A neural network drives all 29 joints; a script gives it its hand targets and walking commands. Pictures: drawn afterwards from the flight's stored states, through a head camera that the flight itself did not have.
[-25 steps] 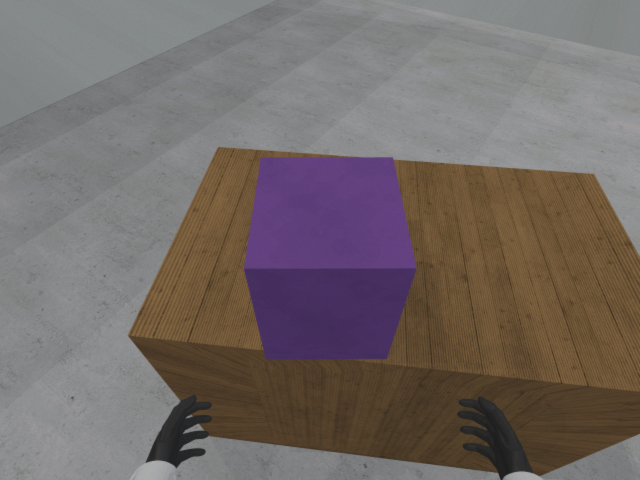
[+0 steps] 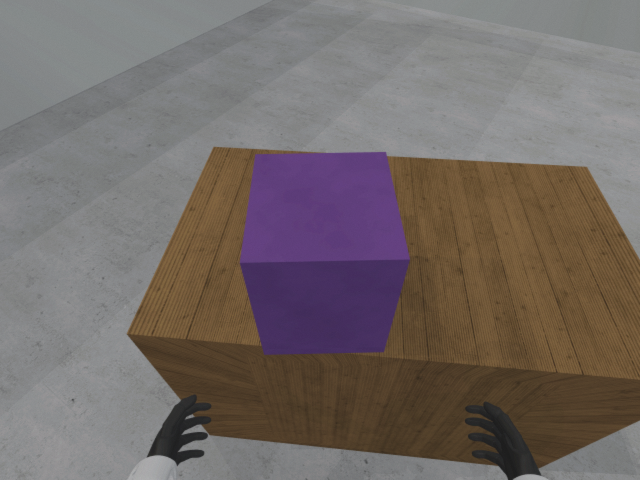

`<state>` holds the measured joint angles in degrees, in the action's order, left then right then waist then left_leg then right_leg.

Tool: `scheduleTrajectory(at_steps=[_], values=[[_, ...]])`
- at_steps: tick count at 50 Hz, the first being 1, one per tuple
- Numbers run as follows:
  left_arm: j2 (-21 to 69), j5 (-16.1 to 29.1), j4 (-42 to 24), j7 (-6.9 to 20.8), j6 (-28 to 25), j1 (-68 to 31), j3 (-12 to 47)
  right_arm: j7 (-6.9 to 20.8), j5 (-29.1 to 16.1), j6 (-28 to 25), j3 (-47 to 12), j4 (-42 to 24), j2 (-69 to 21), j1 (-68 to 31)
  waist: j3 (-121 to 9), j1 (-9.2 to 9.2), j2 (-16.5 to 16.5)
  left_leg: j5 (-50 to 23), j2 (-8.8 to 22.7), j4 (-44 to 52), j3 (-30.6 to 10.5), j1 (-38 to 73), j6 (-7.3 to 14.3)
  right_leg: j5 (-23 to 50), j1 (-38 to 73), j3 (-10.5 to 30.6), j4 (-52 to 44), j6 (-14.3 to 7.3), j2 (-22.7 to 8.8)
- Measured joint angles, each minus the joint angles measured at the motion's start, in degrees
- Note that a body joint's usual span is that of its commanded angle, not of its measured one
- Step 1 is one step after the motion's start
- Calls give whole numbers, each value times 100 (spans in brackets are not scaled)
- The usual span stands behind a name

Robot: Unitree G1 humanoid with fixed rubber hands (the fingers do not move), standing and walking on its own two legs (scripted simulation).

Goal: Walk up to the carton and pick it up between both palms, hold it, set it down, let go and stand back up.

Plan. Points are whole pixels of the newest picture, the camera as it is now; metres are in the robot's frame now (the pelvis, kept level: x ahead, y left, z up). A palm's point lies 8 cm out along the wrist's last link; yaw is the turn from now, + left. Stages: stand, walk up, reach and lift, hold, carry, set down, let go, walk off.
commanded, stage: let go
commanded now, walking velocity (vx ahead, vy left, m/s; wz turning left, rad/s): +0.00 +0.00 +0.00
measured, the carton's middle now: (322, 257) +0.43 +0.03 -0.01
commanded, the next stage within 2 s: stand in 0.12 s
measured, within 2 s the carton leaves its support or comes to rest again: neither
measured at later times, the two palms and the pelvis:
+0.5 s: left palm out of the picture +0.01 +0.27 -0.13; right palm out of the picture +0.09 -0.23 -0.13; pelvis -0.01 +0.00 -0.02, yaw +9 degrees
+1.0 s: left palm out of the picture -0.06 +0.23 -0.15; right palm out of the picture +0.10 -0.23 -0.13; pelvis -0.01 -0.01 -0.01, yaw +13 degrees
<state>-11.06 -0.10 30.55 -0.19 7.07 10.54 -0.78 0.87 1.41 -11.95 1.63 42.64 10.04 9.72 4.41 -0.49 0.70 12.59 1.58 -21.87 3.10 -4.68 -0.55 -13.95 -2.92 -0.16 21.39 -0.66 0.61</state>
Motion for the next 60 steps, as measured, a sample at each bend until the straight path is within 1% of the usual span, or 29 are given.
scheduleTrajectory(at_steps=[7,8,10,13,18,23,30,37,41,46,51,60], values=[[-11,-6,13,-35,35,-21,36,26,20,92,74,-91,-3,22,11,-1,24,1,-2,-38,13,-28,-1,-26,-60,6,95,-7,-5],[-12,-84,53,-22,-37,-32,28,10,2,205,66,-109,13,53,-52,23,21,13,-5,-105,-23,-138,0,-42,-141,-32,141,-5,-10],[-26,-170,165,18,-228,-91,-18,-17,-18,601,63,-102,79,198,-199,83,6,72,-39,-360,-211,-475,2,-131,-355,-221,307,0,-45],[-74,-183,304,28,-426,-80,-117,5,-52,1058,85,14,185,449,-338,5,-31,200,-70,-749,-411,-869,-16,-301,-635,-422,618,-18,-75],[-204,-180,642,-70,-436,290,-206,28,33,1343,141,118,227,801,-522,-9,-102,386,-125,-1242,-680,-1322,-27,-510,-901,-701,952,-39,-117],[-259,-147,1047,-120,-403,615,-262,15,60,1327,126,156,168,974,-547,-42,-67,400,-230,-1390,-825,-1528,-5,-606,-1042,-858,1121,-8,-213],[-214,-117,1415,-145,-448,866,-284,-95,50,1332,65,149,72,964,-547,-146,-79,352,-342,-1463,-997,-1665,-2,-664,-1117,-1031,1244,-9,-304],[-96,-136,1698,-164,-488,984,-255,-146,34,1338,53,161,70,807,-674,-212,-165,310,-360,-1482,-1150,-1696,-40,-641,-1050,-1179,1179,-43,-291],[-74,-137,1912,-205,-460,1009,-249,-175,32,1329,60,222,38,767,-744,-201,-78,287,-386,-1420,-1170,-1620,-42,-650,-976,-1206,1154,-41,-317],[-62,-139,2105,-168,-460,1012,-242,-196,21,1342,32,344,-21,844,-802,-185,-13,201,-385,-1249,-1207,-1579,-61,-590,-943,-1218,1018,-56,-298],[-14,-173,2264,-190,-544,1017,-233,-206,-16,1327,28,516,-22,932,-737,-182,-59,166,-379,-1174,-1264,-1523,-84,-554,-840,-1273,889,-75,-274],[3,-117,2567,-212,-500,947,-204,-260,-13,1320,1,864,-91,975,-576,-170,-45,209,-403,-1184,-1306,-1395,-85,-619,-678,-1330,887,-69,-294]])
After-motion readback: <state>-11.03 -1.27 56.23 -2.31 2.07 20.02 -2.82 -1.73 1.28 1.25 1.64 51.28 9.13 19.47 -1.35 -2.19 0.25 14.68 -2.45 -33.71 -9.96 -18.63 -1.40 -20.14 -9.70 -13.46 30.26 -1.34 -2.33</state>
